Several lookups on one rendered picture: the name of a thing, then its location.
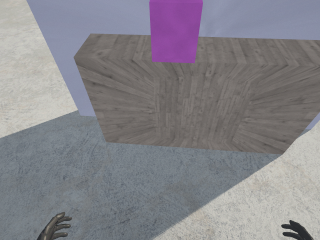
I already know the carton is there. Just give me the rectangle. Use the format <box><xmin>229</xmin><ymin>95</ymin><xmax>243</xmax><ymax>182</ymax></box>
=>
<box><xmin>149</xmin><ymin>0</ymin><xmax>203</xmax><ymax>63</ymax></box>

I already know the pedestal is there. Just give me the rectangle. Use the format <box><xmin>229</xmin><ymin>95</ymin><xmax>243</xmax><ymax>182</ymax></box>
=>
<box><xmin>73</xmin><ymin>33</ymin><xmax>320</xmax><ymax>155</ymax></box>

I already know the left robot hand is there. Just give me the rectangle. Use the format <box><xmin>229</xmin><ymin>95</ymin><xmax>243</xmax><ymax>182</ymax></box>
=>
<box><xmin>37</xmin><ymin>212</ymin><xmax>72</xmax><ymax>240</ymax></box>

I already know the right robot hand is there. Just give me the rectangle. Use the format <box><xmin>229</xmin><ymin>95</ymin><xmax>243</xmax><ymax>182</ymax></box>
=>
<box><xmin>281</xmin><ymin>220</ymin><xmax>314</xmax><ymax>240</ymax></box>

